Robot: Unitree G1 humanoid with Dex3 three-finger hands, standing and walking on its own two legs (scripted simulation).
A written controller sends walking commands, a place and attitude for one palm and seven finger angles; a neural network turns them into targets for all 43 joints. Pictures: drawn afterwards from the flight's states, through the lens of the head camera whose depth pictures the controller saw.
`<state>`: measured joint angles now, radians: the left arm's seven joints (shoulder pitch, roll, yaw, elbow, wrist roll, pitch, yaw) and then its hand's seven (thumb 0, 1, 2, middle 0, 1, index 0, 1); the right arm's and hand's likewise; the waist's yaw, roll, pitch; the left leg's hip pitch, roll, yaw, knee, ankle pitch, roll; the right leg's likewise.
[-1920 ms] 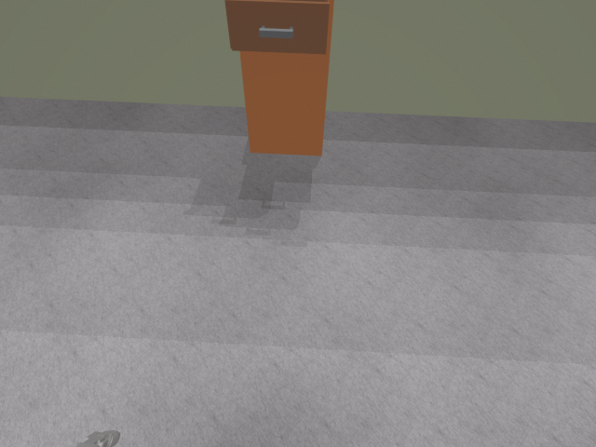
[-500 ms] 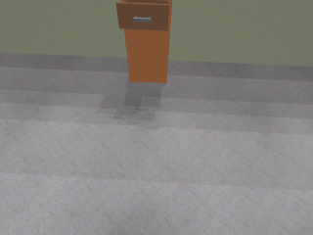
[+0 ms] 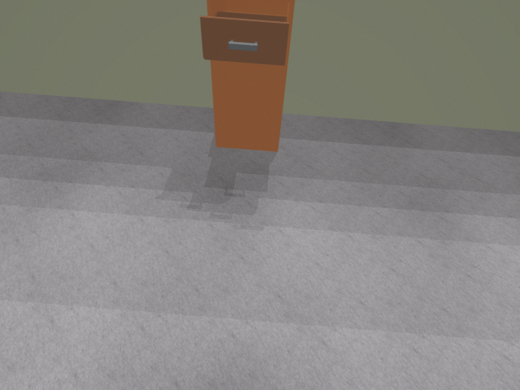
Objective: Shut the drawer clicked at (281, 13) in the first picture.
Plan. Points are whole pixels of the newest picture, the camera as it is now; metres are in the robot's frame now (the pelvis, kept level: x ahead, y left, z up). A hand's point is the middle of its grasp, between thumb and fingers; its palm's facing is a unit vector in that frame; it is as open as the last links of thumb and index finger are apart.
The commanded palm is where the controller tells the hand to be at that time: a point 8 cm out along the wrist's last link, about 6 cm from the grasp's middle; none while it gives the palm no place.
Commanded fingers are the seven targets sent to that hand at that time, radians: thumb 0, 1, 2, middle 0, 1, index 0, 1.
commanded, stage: walk to a spot facing it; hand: left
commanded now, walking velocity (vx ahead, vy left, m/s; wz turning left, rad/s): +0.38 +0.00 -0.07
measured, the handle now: (243, 44) +1.35 +0.15 +0.00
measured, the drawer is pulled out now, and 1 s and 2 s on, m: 0.28 0.28 0.28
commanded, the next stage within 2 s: take the last steps up to it in 1.46 s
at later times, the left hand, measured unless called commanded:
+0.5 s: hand (198, 308) +0.32 +0.15 -0.17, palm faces -0.04 -0.98 -0.19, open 7.3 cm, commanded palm none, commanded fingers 0.00 0.90 0.90 -0.20 -0.30 -0.20 -0.30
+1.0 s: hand (177, 271) +0.40 +0.21 -0.17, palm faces +0.02 -0.99 -0.13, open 7.4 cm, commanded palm none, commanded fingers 0.00 0.90 0.90 -0.20 -0.30 -0.20 -0.30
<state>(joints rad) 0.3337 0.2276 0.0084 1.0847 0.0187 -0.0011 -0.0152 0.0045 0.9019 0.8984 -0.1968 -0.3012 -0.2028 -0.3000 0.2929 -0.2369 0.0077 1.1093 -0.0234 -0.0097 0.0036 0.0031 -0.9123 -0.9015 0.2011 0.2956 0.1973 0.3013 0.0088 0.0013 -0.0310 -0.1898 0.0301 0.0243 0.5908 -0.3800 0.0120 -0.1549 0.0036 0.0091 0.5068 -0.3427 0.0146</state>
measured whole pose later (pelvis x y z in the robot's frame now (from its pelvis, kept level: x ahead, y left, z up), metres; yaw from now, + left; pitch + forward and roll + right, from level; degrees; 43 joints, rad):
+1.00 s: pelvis +0.40 +0.03 +0.01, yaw -3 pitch -1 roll -1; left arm 0.32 0.20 0.07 1.09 0.03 -0.01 -0.02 0.01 0.91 0.90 -0.19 -0.30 -0.20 -0.30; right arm 0.28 -0.15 -0.05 1.03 -0.02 -0.10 -0.03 -0.02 -0.97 -0.90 0.20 0.30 0.20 0.30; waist 0.02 -0.04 0.02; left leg -0.17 0.04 0.21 0.43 -0.25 0.06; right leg -0.52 -0.09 -0.05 1.16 -0.26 0.01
